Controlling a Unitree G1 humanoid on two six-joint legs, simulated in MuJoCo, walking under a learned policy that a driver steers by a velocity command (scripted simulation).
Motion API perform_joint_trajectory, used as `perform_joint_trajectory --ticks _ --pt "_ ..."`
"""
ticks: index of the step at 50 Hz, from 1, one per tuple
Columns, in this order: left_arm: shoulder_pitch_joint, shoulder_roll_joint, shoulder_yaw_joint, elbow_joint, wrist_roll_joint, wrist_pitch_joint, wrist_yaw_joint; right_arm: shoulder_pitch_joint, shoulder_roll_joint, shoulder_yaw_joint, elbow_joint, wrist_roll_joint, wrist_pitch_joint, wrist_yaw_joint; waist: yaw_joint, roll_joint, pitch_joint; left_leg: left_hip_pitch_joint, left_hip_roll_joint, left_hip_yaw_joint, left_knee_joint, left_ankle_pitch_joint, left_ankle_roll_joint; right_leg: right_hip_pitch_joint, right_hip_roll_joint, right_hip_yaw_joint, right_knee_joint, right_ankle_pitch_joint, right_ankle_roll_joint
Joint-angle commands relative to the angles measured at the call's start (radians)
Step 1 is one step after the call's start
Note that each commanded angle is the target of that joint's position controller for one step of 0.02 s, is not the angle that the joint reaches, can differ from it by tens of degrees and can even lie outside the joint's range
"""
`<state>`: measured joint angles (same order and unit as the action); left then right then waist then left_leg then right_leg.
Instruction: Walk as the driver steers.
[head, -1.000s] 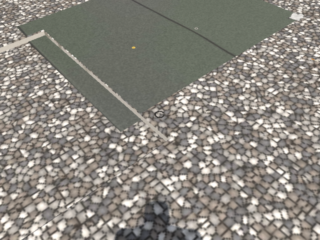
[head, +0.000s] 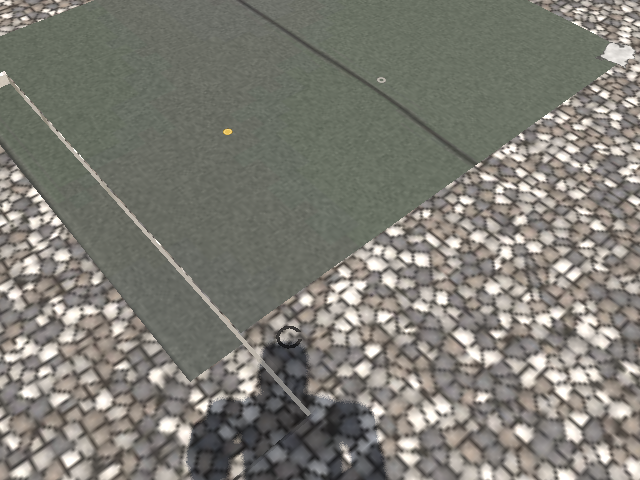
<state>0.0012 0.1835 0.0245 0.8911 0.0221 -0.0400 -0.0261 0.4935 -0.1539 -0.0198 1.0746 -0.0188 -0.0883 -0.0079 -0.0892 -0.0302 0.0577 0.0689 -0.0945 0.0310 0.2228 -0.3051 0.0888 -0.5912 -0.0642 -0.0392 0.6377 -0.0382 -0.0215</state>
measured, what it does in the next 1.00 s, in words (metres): walks ahead, turning left: right foot, then left foot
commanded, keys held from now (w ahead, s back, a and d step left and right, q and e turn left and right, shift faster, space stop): w+q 1.00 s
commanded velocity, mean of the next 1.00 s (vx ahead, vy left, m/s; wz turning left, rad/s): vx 0.50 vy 0.00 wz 0.53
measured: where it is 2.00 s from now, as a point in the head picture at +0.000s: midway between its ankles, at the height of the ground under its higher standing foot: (106, 328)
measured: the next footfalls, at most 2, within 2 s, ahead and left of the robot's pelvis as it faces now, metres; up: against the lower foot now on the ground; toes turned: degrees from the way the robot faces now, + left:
right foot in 0.08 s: +0.23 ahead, -0.11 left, +0.00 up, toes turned +1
left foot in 0.60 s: +0.42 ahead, +0.13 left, +0.00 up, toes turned +26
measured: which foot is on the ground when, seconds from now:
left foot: down 0.00-0.08, up 0.10-0.58, down 0.60-1.00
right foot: up 0.00-0.06, down 0.08-0.62, up 0.64-1.00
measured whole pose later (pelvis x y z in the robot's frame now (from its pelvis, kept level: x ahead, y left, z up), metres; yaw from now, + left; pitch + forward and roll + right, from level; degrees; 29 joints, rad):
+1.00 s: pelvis +0.50 +0.12 +0.00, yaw +34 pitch +1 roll +0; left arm 0.02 0.26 0.05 0.75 0.04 -0.02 -0.03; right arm 0.43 -0.27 -0.07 0.90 0.00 -0.05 0.00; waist -0.08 -0.04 0.05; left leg 0.01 -0.14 -0.12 0.25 -0.27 0.13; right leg -0.65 -0.10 0.04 0.69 -0.02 0.04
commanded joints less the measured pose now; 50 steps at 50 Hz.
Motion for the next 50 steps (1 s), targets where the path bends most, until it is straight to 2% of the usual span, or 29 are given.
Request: perform_joint_trajectory --ticks 1,3,4,5,6,7,8,9,11,14,16,19,21,23,25,27,29,30,31,32,33,34,35,37,39,42,45,49,50 --pt "-0.063 0.085 0.017 -0.089 -0.006 -0.028 0.006 0.032 -0.171 -0.034 -0.031 -0.009 0.000 -0.013 0.047 0.109 0.032 0.012 0.288 -0.188 0.062 0.706 0.115 0.029 0.044 -0.011 -0.073 -0.070 -0.018" --pt "0.122 0.125 0.037 -0.042 -0.007 -0.045 0.019 -0.014 -0.194 -0.043 -0.046 -0.006 0.000 -0.009 0.131 0.110 -0.055 -0.024 0.257 -0.170 0.251 0.860 0.082 0.288 0.095 -0.023 -0.159 -0.119 -0.050" --pt "0.284 0.164 0.054 -0.001 0.008 -0.058 0.031 -0.036 -0.185 -0.043 -0.058 0.006 -0.002 -0.004 0.202 0.076 -0.150 -0.140 0.211 -0.137 0.446 0.752 0.062 0.532 0.044 0.020 -0.199 -0.071 -0.079" --pt "0.431 0.261 0.079 0.000 0.041 -0.064 0.047 -0.028 -0.115 -0.026 -0.111 0.035 -0.006 0.001 0.234 -0.048 -0.312 -0.383 0.125 -0.084 0.760 0.388 0.031 0.818 -0.230 0.324 -0.219 -0.202 -0.141" --pt "0.408 0.303 0.090 -0.009 0.040 -0.049 0.038 0.069 -0.069 -0.024 -0.123 0.053 0.005 -0.006 0.172 -0.205 -0.403 -0.631 0.009 -0.048 0.996 -0.248 0.017 0.935 -0.420 0.686 -0.318 -0.200 -0.237" --pt "0.329 0.208 0.073 -0.023 0.019 -0.036 0.033 0.014 -0.159 -0.048 -0.111 0.023 0.020 -0.011 0.146 -0.058 -0.284 -0.685 0.087 -0.100 1.063 -0.167 0.028 0.812 -0.365 0.630 -0.341 -0.308 -0.216" --pt "0.253 0.138 0.055 -0.032 0.009 -0.039 0.030 -0.053 -0.148 -0.052 -0.124 0.014 0.021 -0.003 0.128 -0.005 -0.141 -0.691 0.121 -0.102 1.036 -0.078 0.023 0.657 -0.320 0.471 -0.379 -0.287 -0.187" --pt "0.216 0.109 0.048 -0.032 0.010 -0.045 0.029 -0.084 -0.121 -0.051 -0.132 0.009 0.024 0.004 0.108 -0.004 -0.076 -0.666 0.152 -0.098 0.998 -0.025 0.019 0.554 -0.274 0.355 -0.417 -0.218 -0.157" --pt "0.232 0.080 0.040 -0.009 0.002 -0.058 0.038 -0.087 -0.104 -0.057 -0.141 -0.012 0.051 0.022 0.071 -0.049 -0.032 -0.618 0.179 -0.086 0.959 0.009 0.001 0.449 -0.217 0.201 -0.452 -0.102 -0.118" --pt "0.293 0.091 0.044 0.017 -0.010 -0.083 0.038 -0.145 -0.083 -0.058 -0.178 -0.015 0.078 0.040 0.056 -0.049 -0.024 -0.668 0.191 -0.066 0.940 0.078 -0.012 0.446 -0.208 0.091 -0.478 0.027 -0.119" --pt "0.318 0.101 0.048 0.024 -0.006 -0.087 0.037 -0.220 -0.087 -0.056 -0.211 -0.016 0.085 0.049 0.060 -0.041 -0.005 -0.727 0.202 -0.056 0.894 0.150 -0.020 0.455 -0.200 0.026 -0.492 0.068 -0.119" --pt "0.333 0.108 0.046 0.028 -0.003 -0.088 0.036 -0.354 -0.092 -0.048 -0.267 -0.012 0.081 0.066 0.078 -0.038 0.030 -0.733 0.192 -0.020 0.694 0.268 -0.031 0.456 -0.165 -0.071 -0.498 0.137 -0.111" --pt "0.351 0.131 0.050 0.033 -0.004 -0.087 0.038 -0.430 -0.081 -0.037 -0.296 -0.011 0.076 0.075 0.096 -0.046 0.031 -0.672 0.173 0.029 0.553 0.329 -0.027 0.464 -0.158 -0.128 -0.492 0.184 -0.102" --pt "0.377 0.156 0.056 0.037 -0.002 -0.085 0.043 -0.480 -0.096 -0.037 -0.316 -0.013 0.076 0.082 0.113 -0.047 0.028 -0.620 0.150 0.085 0.487 0.337 -0.012 0.499 -0.169 -0.162 -0.480 0.213 -0.101" --pt "0.391 0.169 0.060 0.042 -0.001 -0.079 0.050 -0.477 -0.119 -0.044 -0.325 -0.021 0.075 0.085 0.099 -0.048 0.018 -0.620 0.156 0.069 0.472 0.302 0.022 0.582 -0.207 -0.182 -0.422 0.320 -0.096" --pt "0.387 0.190 0.065 0.040 0.002 -0.064 0.055 -0.452 -0.139 -0.052 -0.322 -0.027 0.077 0.078 0.084 -0.061 -0.006 -0.558 0.104 0.108 0.450 0.166 0.059 0.639 -0.215 -0.211 -0.311 0.565 -0.088" --pt "0.397 0.212 0.072 0.040 0.005 -0.039 0.058 -0.333 -0.164 -0.067 -0.292 -0.028 0.073 0.067 0.041 -0.070 -0.070 -0.428 0.034 0.130 0.404 0.044 0.104 0.668 -0.217 -0.226 -0.077 0.726 -0.089" --pt "0.391 0.219 0.074 0.033 0.004 -0.027 0.054 -0.201 -0.186 -0.083 -0.250 -0.034 0.063 0.058 -0.017 -0.042 -0.140 -0.266 0.006 0.114 0.319 0.053 0.131 0.611 -0.207 -0.237 0.139 0.638 -0.072" --pt "0.397 0.194 0.068 0.004 0.009 -0.023 0.051 -0.073 -0.273 -0.110 -0.220 -0.044 0.054 0.042 -0.067 0.074 -0.222 -0.046 0.159 -0.117 0.249 -0.018 0.184 0.405 -0.168 -0.245 0.454 0.303 -0.039" --pt "0.410 0.107 0.055 -0.079 -0.009 -0.035 0.023 -0.118 -0.372 -0.131 -0.252 -0.019 0.061 0.033 0.016 0.345 -0.295 0.267 0.414 -0.679 0.123 0.008 0.359 -0.084 0.072 -0.166 0.834 -0.505 0.031" --pt "0.266 0.190 0.063 -0.111 -0.002 -0.053 0.020 -0.087 -0.350 -0.123 -0.264 -0.007 0.075 0.022 -0.034 0.142 -0.250 0.234 0.414 -0.681 0.044 0.125 0.334 -0.218 0.042 0.017 0.826 -0.447 0.022" --pt "0.226 0.177 0.059 -0.120 -0.020 -0.065 0.017 -0.139 -0.312 -0.113 -0.259 -0.002 0.074 0.013 -0.002 0.076 -0.145 0.133 0.398 -0.538 0.051 0.234 0.300 -0.214 -0.011 0.049 0.750 -0.342 0.013" --pt "0.255 0.173 0.059 -0.098 -0.018 -0.067 0.019 -0.186 -0.264 -0.101 -0.259 0.002 0.068 0.014 0.051 -0.002 -0.080 -0.005 0.359 -0.452 0.046 0.367 0.264 -0.135 -0.044 0.058 0.636 -0.297 0.012" --pt "0.268 0.158 0.057 -0.091 0.017 -0.028 0.022 -0.231 -0.225 -0.087 -0.265 0.014 0.048 0.009 0.103 -0.003 -0.058 -0.136 0.280 -0.339 0.020 0.454 0.226 -0.010 -0.067 0.068 0.522 -0.294 0.028" --pt "0.256 0.142 0.054 -0.102 0.027 0.002 0.014 -0.209 -0.231 -0.083 -0.259 0.022 0.027 0.011 0.115 0.012 -0.053 -0.168 0.247 -0.308 -0.011 0.482 0.219 0.010 -0.056 0.054 0.439 -0.275 0.045" --pt "0.147 0.134 0.048 -0.139 0.026 0.013 0.008 -0.139 -0.264 -0.090 -0.240 0.019 0.019 0.014 0.087 0.047 -0.035 -0.158 0.224 -0.282 -0.025 0.532 0.200 -0.044 -0.046 0.038 0.326 -0.138 0.058" --pt "0.028 0.156 0.051 -0.183 0.019 0.010 0.009 -0.067 -0.258 -0.087 -0.223 0.025 0.017 0.012 0.044 0.064 -0.021 -0.091 0.211 -0.306 -0.017 0.499 0.171 -0.125 -0.036 0.058 0.202 -0.023 0.065" --pt "-0.117 0.128 0.029 -0.238 0.015 0.004 -0.004 -0.027 -0.267 -0.087 -0.220 0.016 0.028 0.010 -0.008 0.091 0.026 -0.113 0.184 -0.315 -0.011 0.446 0.149 -0.064 0.014 0.027 0.002 0.046 0.066" --pt "-0.135 0.137 0.031 -0.250 0.013 -0.001 -0.005 -0.002 -0.262 -0.086 -0.212 0.011 0.027 0.005 -0.018 0.102 0.021 -0.060 0.202 -0.348 0.012 0.453 0.144 -0.078 0.009 0.060 -0.014 0.098 0.056"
